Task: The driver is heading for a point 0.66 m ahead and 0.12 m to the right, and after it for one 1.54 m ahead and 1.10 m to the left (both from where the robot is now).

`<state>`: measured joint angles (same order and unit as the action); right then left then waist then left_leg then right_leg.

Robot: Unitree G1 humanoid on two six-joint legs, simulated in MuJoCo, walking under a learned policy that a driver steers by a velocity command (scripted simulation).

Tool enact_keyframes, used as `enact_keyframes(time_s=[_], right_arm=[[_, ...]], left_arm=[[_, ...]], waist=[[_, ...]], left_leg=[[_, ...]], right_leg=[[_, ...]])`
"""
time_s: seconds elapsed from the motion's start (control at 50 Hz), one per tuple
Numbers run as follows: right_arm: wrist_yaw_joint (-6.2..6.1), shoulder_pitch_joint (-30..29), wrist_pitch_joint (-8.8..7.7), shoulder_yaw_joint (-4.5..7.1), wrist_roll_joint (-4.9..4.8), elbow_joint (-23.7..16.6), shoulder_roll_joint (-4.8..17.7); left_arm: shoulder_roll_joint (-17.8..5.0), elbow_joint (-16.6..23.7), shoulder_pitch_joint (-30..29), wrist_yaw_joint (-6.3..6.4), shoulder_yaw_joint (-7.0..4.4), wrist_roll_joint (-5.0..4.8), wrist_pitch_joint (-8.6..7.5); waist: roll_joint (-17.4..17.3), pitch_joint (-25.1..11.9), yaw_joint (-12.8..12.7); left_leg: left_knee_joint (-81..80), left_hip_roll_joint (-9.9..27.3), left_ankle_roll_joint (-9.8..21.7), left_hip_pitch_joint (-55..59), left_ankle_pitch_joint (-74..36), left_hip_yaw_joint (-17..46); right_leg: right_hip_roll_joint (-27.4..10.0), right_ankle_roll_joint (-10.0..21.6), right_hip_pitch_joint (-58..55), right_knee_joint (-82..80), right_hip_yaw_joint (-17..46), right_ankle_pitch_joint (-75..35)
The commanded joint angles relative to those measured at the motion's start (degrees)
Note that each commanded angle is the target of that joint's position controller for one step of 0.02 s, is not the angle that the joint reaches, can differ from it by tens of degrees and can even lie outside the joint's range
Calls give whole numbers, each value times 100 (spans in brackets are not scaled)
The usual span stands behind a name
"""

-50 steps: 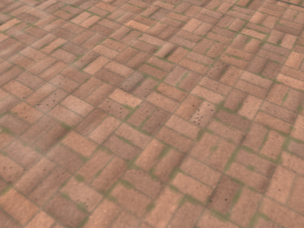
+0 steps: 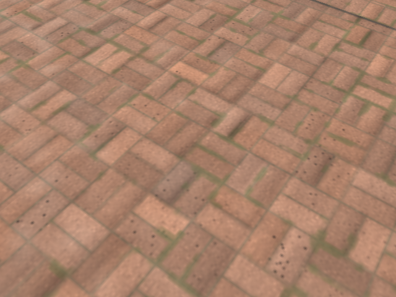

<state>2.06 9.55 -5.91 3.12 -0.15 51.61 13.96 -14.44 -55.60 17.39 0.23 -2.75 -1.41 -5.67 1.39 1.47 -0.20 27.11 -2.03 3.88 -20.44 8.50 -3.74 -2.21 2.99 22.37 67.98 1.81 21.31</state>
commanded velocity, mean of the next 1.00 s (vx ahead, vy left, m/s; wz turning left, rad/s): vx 0.50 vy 0.00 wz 0.04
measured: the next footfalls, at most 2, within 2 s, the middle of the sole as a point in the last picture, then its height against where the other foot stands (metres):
right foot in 0.44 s outside the picture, level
left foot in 1.02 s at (177, 227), level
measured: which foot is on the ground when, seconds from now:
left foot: down 0.00-0.46, up 0.48-1.00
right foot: up 0.00-0.42, down 0.44-1.00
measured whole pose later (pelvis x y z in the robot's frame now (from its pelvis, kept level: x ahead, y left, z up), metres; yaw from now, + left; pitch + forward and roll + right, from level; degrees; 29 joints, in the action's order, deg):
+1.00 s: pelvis +0.55 -0.03 -0.01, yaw +4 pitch +2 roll -2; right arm 2.7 1.7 -4.3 3.0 -1.3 49.0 13.2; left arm -14.7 -58.3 21.5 0.8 -4.1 -0.5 -3.7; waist -1.0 0.6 -3.1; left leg 30.7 1.8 5.6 -30.4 3.0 -2.4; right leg 0.5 -0.5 -6.2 15.9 -6.4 23.7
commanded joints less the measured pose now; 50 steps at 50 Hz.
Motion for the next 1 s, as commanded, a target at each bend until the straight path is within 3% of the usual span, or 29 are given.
enact_keyframes(time_s=[0.02,0.06,0.1,0.14,0.22,0.32,0.38,0.4,0.42,0.44,0.46,0.48,0.5,0.52,0.54,0.56,0.62,0.66,0.72,0.8,0.9,0.94,0.96,0.98,1.0], right_arm=[[16,210,-82,62,74,-132,410],[-28,396,-103,95,48,-14,563],[-107,589,-88,131,44,67,719],[-174,783,-42,125,30,137,733],[-227,1112,3,112,-23,262,772],[-247,1564,114,145,-61,517,830],[-283,1474,187,201,-85,558,927],[-289,1343,205,220,-87,529,987],[-288,1186,232,211,-91,494,971],[-284,1128,238,145,-51,418,816],[-244,1638,163,-16,27,295,300],[-194,1801,14,-100,-46,388,97],[-164,1319,-99,54,-195,291,689],[-166,833,-148,78,-267,145,805],[-204,604,-132,96,-214,114,743],[-245,610,-58,149,-133,134,704],[-275,861,147,139,-90,200,369],[-297,487,187,167,-53,64,419],[-267,-106,167,177,-9,-119,392],[-190,-878,124,110,-49,-322,271],[-12,-1431,106,38,-133,-585,288],[65,-1412,96,51,-149,-673,377],[88,-1228,94,92,-140,-669,473],[93,-819,101,170,-119,-589,606],[82,29,113,314,-106,-336,817]], left_arm=[[-401,334,150,47,-157,28,9],[-314,372,72,66,-165,44,104],[-357,534,-378,82,-188,95,134],[-329,662,-778,67,-191,118,124],[-200,862,-1532,-11,-130,86,74],[-206,1151,-2294,-169,-65,22,12],[-356,1216,-2185,-261,-96,6,-47],[-485,1142,-1856,-262,-156,15,-60],[-663,932,-1155,-243,-263,35,-64],[-984,617,-93,-197,-408,64,-60],[-1564,462,803,-149,-546,190,-39],[-1349,392,913,-169,-462,122,-12],[-969,458,499,-170,-335,75,-19],[-742,589,-13,-155,-265,86,-17],[-588,641,-428,-177,-206,126,-27],[-415,658,-646,-197,-153,172,-56],[-465,512,-532,-205,-159,177,-97],[-648,423,-347,-135,-200,185,-105],[-691,314,-72,-40,-199,159,-56],[-748,153,302,8,-201,97,-24],[-808,-93,597,45,-257,97,67],[-868,-101,498,72,-296,87,118],[-935,-59,368,85,-317,83,139],[-992,-18,250,101,-334,78,170],[-940,34,164,121,-310,92,216]], waist=[[-545,-444,-64],[-505,-254,-118],[-400,-78,-40],[-384,-6,58],[-442,147,294],[-460,393,521],[-589,277,311],[-679,61,103],[-678,-349,-288],[-517,-1034,-708],[620,-2016,-671],[1413,-2559,-604],[960,-1819,-613],[619,-1147,-490],[185,-666,-291],[187,-449,-90],[280,-267,148],[185,-86,122],[166,31,-15],[182,191,-261],[184,377,-406],[244,322,-303],[324,161,-164],[401,-150,76],[303,-617,488]], left_leg=[[-1680,1516,932,1187,-662,1818],[-1889,1466,1005,981,-931,1500],[-2009,1478,1021,1075,-1136,1344],[-2046,1421,940,1254,-1245,1172],[-2092,1242,743,1426,-1133,795],[-1785,1554,743,2289,-1177,806],[-1345,1746,620,2645,-1954,830],[-998,1705,551,2632,-2811,766],[-222,1497,435,2478,-3677,578],[1054,1177,252,1732,-3444,357],[3340,443,-118,-398,-1165,78],[4617,-172,-226,-1644,2335,706],[5118,230,-94,-2220,2212,1080],[5015,541,-11,-2305,1708,904],[4619,791,-22,-2070,1234,772],[4230,976,-24,-1722,944,796],[3728,1091,-115,-1302,590,731],[3203,1129,-221,-1701,106,719],[2236,1094,-322,-2036,-802,678],[1079,866,-329,-1829,-1518,461],[549,761,-102,-2082,-1099,415],[475,644,81,-1914,-574,341],[459,488,187,-1502,-328,200],[434,263,297,-811,-225,0],[292,-11,443,330,-355,-159]], right_leg=[[-629,30,1098,-64,273,-615],[-682,-52,1219,-403,195,-814],[-717,-171,1663,-946,169,-1314],[-694,-241,1925,-1565,133,-1889],[-477,-236,1728,-2839,-80,-2762],[-309,-139,1901,-3603,-167,-2437],[-169,78,1475,-3867,-233,-1851],[-1,174,892,-3918,-366,-1700],[207,313,-112,-4034,-537,-1764],[-4,545,-1726,-3886,-287,-1950],[-1520,1306,-4101,-3913,1918,-1659],[-2174,1801,-4791,-4907,4015,-985],[-1944,1478,-4198,-5042,3469,-590],[-1728,1246,-3317,-5150,2593,-798],[-1487,1120,-2390,-5376,1960,-1247],[-1255,996,-1799,-5566,1526,-1525],[-1071,1060,-1137,-5982,987,-1869],[-1072,1102,-1169,-6132,799,-2079],[-978,982,-1403,-6197,517,-2245],[-865,832,-1605,-6225,198,-2129],[-1264,736,-2627,-5933,-109,-2343],[-1391,627,-2922,-5615,-262,-3017],[-1382,547,-2958,-5296,-386,-3903],[-1313,451,-2934,-4739,-540,-4940],[-1063,290,-2673,-3669,-804,-5547]])
Keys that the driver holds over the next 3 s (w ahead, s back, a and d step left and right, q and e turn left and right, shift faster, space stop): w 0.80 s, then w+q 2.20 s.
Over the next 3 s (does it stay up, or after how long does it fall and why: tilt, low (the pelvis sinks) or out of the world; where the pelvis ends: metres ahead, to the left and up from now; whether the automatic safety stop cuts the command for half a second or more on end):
stays up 1.41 0.53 -0.01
